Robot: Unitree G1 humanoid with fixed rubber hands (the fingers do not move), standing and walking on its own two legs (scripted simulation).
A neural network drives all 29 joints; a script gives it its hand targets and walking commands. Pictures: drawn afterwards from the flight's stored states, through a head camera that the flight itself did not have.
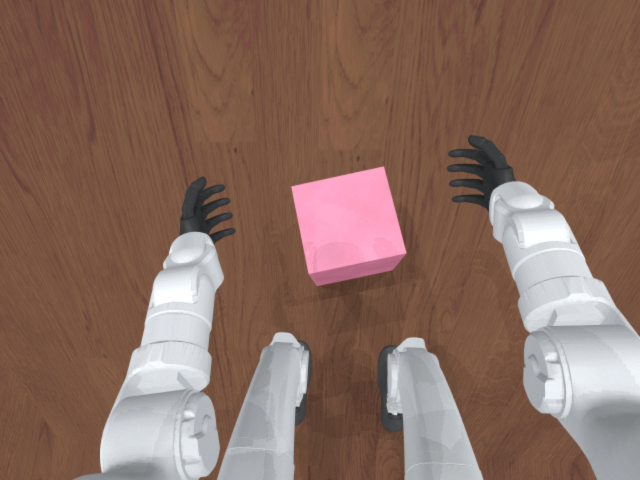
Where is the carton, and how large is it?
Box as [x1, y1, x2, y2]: [291, 167, 405, 285]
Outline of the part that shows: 383,167 291,186 308,273 316,285 391,270 405,254 404,245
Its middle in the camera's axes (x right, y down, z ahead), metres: +0.07 -0.02 +0.95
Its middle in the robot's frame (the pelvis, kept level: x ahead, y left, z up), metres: +0.50 +0.02 -0.54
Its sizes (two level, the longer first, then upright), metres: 0.210 0.200 0.250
